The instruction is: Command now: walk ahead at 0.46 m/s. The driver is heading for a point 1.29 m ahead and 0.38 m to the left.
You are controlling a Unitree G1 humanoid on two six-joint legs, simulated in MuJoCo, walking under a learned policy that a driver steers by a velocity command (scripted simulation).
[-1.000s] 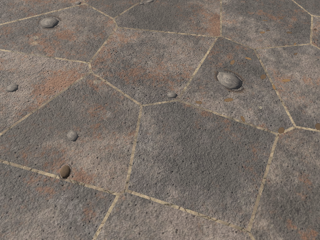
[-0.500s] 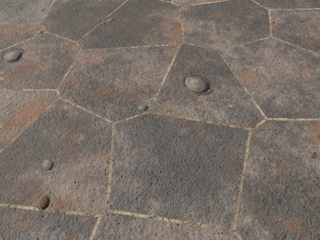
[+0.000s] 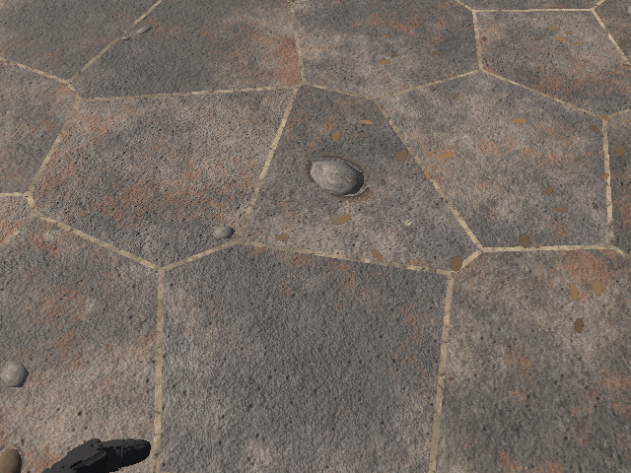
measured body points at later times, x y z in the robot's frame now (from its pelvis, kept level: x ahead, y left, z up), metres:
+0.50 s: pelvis +0.26 -0.04 +0.00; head +0.29 -0.03 +0.45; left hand +0.32 +0.24 -0.12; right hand +0.44 -0.28 -0.10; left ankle +0.41 +0.09 -0.71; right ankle +0.19 -0.13 -0.74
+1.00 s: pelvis +0.44 -0.04 +0.00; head +0.45 -0.03 +0.45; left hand +0.54 +0.27 -0.08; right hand +0.62 -0.29 -0.10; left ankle +0.40 +0.07 -0.74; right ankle +0.54 -0.14 -0.73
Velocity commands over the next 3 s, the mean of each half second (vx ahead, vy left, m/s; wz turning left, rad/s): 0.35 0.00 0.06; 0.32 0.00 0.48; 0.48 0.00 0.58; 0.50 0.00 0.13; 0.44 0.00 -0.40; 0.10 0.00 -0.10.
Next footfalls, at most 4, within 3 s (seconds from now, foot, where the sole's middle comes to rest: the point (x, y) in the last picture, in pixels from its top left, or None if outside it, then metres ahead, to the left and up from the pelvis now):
0.08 right None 0.23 -0.13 -0.77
0.56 left None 0.44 0.08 -0.77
1.00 right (352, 411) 0.58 -0.13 -0.77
1.50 left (179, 356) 0.74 0.25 -0.77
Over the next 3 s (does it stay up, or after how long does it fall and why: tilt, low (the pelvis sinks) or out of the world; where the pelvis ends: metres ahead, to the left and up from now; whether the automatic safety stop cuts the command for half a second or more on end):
stays up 1.22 0.43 0.00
